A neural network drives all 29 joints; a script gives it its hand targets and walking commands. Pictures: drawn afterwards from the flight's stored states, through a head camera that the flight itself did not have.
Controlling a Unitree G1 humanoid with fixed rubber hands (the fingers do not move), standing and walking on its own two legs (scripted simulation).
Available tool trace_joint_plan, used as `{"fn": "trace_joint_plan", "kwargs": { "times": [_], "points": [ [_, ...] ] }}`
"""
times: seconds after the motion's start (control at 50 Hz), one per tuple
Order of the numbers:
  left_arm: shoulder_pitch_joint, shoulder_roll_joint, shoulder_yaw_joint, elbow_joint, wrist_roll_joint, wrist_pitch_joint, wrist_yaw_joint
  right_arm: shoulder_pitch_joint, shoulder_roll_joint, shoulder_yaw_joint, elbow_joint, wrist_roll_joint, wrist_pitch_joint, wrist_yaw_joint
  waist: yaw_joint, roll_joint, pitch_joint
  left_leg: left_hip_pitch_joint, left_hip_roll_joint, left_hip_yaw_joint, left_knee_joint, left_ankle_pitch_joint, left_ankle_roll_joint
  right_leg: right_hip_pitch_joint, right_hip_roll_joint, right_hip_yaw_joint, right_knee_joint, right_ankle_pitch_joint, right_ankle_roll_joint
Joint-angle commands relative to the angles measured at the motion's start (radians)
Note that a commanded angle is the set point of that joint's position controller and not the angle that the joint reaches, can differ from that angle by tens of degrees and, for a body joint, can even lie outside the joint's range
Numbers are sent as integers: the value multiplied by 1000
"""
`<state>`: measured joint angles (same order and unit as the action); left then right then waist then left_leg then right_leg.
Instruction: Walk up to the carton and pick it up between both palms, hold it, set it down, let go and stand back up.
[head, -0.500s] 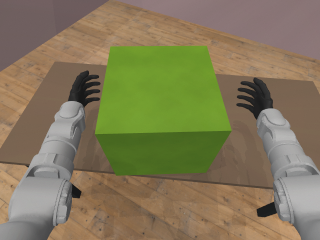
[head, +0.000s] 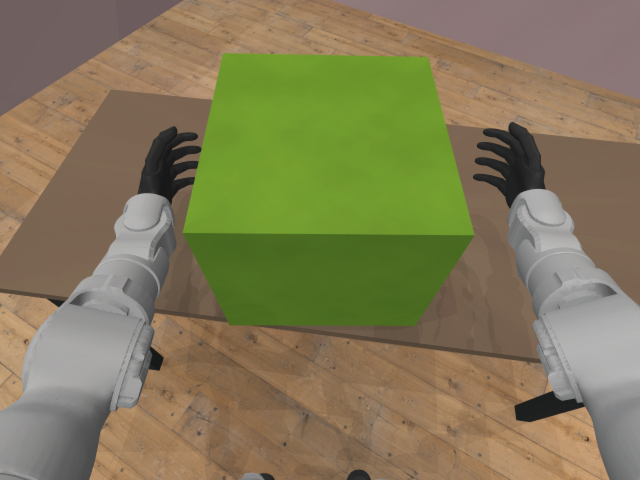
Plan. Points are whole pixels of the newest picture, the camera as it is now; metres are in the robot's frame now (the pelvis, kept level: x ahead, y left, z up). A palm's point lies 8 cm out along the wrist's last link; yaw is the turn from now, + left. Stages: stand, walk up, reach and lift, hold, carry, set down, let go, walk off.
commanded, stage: reach and lift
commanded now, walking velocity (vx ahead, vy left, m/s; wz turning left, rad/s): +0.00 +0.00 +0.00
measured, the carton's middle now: (324, 197) +0.49 +0.03 +0.01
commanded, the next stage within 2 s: none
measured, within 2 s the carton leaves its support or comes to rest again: leaves its support in 1.64 s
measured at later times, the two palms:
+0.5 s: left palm (177, 191) +0.43 +0.22 +0.07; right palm (483, 186) +0.46 -0.17 +0.09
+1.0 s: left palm (178, 192) +0.43 +0.22 +0.07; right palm (474, 193) +0.46 -0.17 +0.07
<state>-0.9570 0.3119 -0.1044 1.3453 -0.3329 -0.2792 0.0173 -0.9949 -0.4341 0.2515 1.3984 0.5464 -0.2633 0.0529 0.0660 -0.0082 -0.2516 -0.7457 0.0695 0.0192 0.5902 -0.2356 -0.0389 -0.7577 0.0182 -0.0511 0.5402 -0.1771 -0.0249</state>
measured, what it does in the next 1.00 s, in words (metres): stands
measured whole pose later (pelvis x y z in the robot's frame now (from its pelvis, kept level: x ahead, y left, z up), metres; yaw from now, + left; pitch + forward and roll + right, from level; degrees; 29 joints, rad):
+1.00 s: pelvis +0.00 +0.01 +0.00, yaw +1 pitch +24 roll -1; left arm -0.96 0.21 -0.03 1.39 -0.24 -0.37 0.09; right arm -0.98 -0.29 0.09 1.41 0.33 -0.31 -0.02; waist 0.05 0.01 -0.27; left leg -0.77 0.06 0.00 0.59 -0.24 -0.03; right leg -0.76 0.01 -0.07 0.52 -0.17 -0.02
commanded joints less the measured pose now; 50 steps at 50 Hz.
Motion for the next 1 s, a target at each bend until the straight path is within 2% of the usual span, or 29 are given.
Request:
{"fn": "trace_joint_plan", "kwargs": {
  "times": [0.0, 0.06, 0.14, 0.28, 0.42, 0.58, 0.6, 0.62, 0.64, 0.66, 0.68, 0.72, 0.74, 0.76, 0.78, 0.84, 0.9, 0.94, 0.96, 0.98],
  "points": [
    [-403, 101, -16, -81, -29, -37, 13, -394, -82, -24, -134, -23, -3, 3, -1, -33, -525, 181, -60, 37, 3, 232, 9, 289, 5, 27, -1, 110, 50],
    [-423, 85, -13, -49, -29, -44, 25, -412, -55, -43, -128, -55, 8, -5, -3, -37, -530, 142, -59, 35, 5, 184, 16, 275, -4, 34, 13, 71, 44],
    [-438, 61, 14, -14, -5, -59, 39, -429, -22, -78, -117, -100, 3, -30, -11, -46, -563, 101, -61, 38, 9, 173, 14, 318, -10, 43, 33, 107, 44],
    [-447, 8, 29, 3, 27, -75, 44, -442, -27, -153, -71, -166, -29, -72, -52, -19, -590, 161, -62, 44, 24, 242, -27, 323, 9, 23, 26, 193, 28],
    [-425, -31, 41, -29, 63, -74, 59, -413, -16, -157, -46, -162, -45, -67, -44, 27, -565, 262, -56, 33, 22, 333, -53, 281, 24, 3, -11, 191, 19],
    [-402, -71, 36, -43, 73, -77, 63, -392, 14, -139, -52, -153, -36, -42, -35, 31, -528, 299, -51, 20, 23, 367, -48, 243, 19, 5, -34, 173, 13],
    [-385, -69, 28, -32, 83, -77, 56, -372, 35, -105, -21, -148, -29, -42, -36, 0, -499, 295, -52, 5, 6, 327, -36, 262, 23, 13, -36, 188, 19],
    [-382, -71, 31, -38, 75, -81, 50, -356, 38, -106, -27, -142, -32, -41, -37, 19, -509, 281, -58, 2, 3, 324, -39, 273, 15, 19, -32, 198, 18],
    [-363, -63, 52, -20, 89, -82, 50, -360, 32, -108, -28, -151, -36, -44, -30, 0, -499, 274, -57, -3, -8, 321, -30, 282, 16, 17, -31, 204, 19],
    [-355, -77, 51, -29, 94, -88, 50, -348, 32, -123, -34, -153, -44, -47, -34, 22, -505, 277, -61, -6, -4, 322, -31, 280, 13, 23, -35, 196, 18],
    [-360, -61, 59, -20, 95, -91, 51, -374, 33, -125, -68, -157, -50, -51, -22, 3, -508, 251, -57, -1, -9, 296, -21, 272, 13, 21, -35, 189, 22],
    [-374, -74, 48, -16, 82, -101, 52, -379, 45, -144, -73, -183, -61, -58, -37, -23, -517, 273, -56, -2, -11, 295, -29, 273, 13, 14, -33, 211, 23],
    [-360, -75, 51, -24, 96, -108, 54, -377, 51, -141, -98, -189, -70, -62, -35, 1, -531, 267, -61, -1, -1, 312, -26, 279, 12, 16, -30, 221, 26],
    [-362, -83, 53, -32, 94, -113, 54, -390, 58, -149, -118, -194, -74, -66, -36, -6, -546, 266, -63, 4, 7, 315, -24, 297, 11, 22, -30, 242, 28],
    [-372, -86, 51, -33, 97, -111, 54, -393, 51, -159, -119, -207, -76, -70, -42, 10, -545, 254, -61, -1, 8, 314, -32, 301, 6, 19, -21, 234, 23],
    [-352, -101, 47, -32, 106, -106, 52, -366, 55, -166, -84, -214, -72, -81, -57, 7, -530, 283, -56, -8, 7, 338, -36, 288, 11, 15, -31, 257, 19],
    [-352, -114, 61, -60, 110, -102, 55, -369, 56, -171, -89, -215, -72, -81, -52, 10, -552, 310, -54, -14, 21, 373, -43, 277, 16, 15, -34, 253, 15],
    [-328, -116, 62, -43, 101, -99, 50, -352, 78, -157, -102, -218, -65, -76, -51, -16, -529, 308, -55, -10, 15, 382, -34, 301, 19, 13, -43, 277, 20],
    [-336, -120, 62, -74, 108, -103, 51, -356, 82, -169, -110, -216, -72, -77, -56, 9, -552, 305, -55, -12, 6, 383, -37, 302, 17, 11, -39, 285, 17],
    [-342, -138, 64, -71, 108, -108, 51, -369, 98, -154, -119, -217, -74, -75, -50, -12, -550, 295, -51, -12, 1, 367, -33, 309, 15, 12, -45, 272, 18]
  ]
}}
